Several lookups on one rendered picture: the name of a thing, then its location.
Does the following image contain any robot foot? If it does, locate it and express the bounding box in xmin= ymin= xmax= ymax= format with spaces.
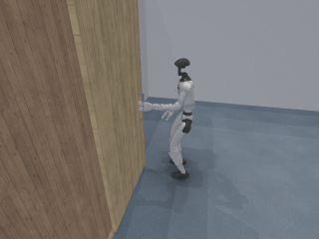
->
xmin=169 ymin=158 xmax=186 ymax=164
xmin=170 ymin=170 xmax=189 ymax=177

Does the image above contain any handle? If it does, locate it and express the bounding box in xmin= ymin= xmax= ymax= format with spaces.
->
xmin=138 ymin=93 xmax=146 ymax=120

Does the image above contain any wardrobe door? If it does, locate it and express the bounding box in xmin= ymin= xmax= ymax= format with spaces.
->
xmin=0 ymin=0 xmax=113 ymax=239
xmin=66 ymin=0 xmax=146 ymax=232

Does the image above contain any left robot upper arm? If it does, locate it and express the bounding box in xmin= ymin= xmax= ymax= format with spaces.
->
xmin=174 ymin=82 xmax=191 ymax=111

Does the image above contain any robot right hand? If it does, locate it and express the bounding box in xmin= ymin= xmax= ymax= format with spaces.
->
xmin=162 ymin=111 xmax=174 ymax=120

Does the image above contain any robot left hand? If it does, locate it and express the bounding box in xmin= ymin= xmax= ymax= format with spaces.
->
xmin=139 ymin=101 xmax=154 ymax=112

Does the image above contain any robot left forearm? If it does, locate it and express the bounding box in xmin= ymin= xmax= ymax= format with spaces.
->
xmin=153 ymin=104 xmax=180 ymax=112

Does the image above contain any robot right foot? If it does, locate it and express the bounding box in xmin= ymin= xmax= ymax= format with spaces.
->
xmin=169 ymin=158 xmax=186 ymax=164

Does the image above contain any robot left foot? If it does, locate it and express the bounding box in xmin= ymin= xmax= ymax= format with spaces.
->
xmin=170 ymin=170 xmax=189 ymax=177

